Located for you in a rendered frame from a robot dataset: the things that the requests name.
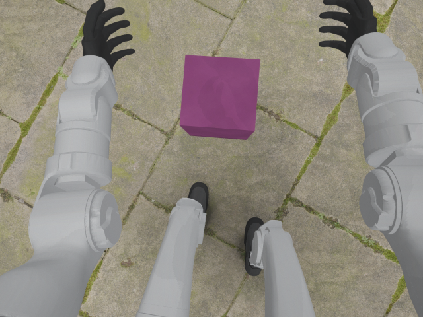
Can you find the left robot forearm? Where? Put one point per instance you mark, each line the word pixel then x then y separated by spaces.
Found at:
pixel 83 130

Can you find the robot right hand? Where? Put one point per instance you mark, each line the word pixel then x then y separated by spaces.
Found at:
pixel 360 21

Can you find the right robot forearm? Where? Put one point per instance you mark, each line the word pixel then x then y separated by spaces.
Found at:
pixel 390 101

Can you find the right robot upper arm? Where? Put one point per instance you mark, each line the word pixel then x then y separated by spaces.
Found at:
pixel 392 202

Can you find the robot left hand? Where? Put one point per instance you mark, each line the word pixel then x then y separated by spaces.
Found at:
pixel 96 34

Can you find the carton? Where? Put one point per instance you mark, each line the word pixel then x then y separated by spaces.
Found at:
pixel 219 96

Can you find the robot left thigh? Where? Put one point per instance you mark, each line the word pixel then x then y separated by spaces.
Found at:
pixel 168 290

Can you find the robot right foot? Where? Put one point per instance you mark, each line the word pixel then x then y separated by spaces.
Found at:
pixel 252 225

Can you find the left robot upper arm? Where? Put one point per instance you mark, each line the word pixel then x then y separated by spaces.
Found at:
pixel 69 232

